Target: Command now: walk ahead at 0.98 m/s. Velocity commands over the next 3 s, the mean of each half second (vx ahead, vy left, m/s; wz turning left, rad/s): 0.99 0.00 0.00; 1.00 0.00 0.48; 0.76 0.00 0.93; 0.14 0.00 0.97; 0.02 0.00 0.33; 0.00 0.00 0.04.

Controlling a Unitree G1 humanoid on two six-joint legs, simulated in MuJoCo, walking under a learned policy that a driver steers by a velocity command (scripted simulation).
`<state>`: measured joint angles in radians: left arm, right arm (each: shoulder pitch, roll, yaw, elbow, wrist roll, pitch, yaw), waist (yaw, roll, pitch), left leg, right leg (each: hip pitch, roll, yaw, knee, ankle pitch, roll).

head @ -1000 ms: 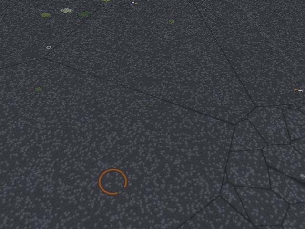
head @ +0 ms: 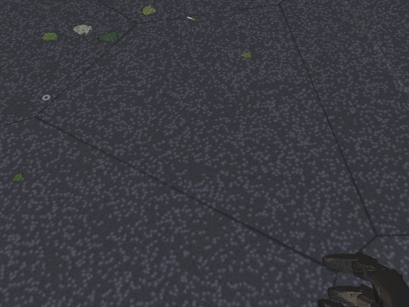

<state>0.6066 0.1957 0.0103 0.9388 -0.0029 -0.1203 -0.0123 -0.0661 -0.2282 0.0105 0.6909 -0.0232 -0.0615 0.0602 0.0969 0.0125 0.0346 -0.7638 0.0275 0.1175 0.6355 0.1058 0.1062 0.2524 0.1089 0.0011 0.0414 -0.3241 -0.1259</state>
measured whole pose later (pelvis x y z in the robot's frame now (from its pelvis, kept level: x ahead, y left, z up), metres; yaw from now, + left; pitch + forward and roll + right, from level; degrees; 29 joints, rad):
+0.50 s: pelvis +0.48 -0.02 -0.01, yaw +0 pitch +2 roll +0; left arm -0.08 0.24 -0.03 0.69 0.03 -0.08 -0.05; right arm 0.55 -0.24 -0.02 1.01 -0.01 -0.12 0.01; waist -0.10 0.00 0.05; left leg 0.30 -0.06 0.03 0.08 -0.38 0.07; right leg -0.67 -0.04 -0.09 0.55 0.08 -0.13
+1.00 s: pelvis +0.98 -0.01 -0.02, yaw +16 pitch +0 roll -2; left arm 0.48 0.21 0.02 0.98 0.03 -0.09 0.04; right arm 0.06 -0.26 -0.01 0.77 -0.01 -0.06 0.06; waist 0.01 0.04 0.05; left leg -0.53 -0.07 0.17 0.62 -0.05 0.22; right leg 0.20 0.01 -0.29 0.63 -0.36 0.01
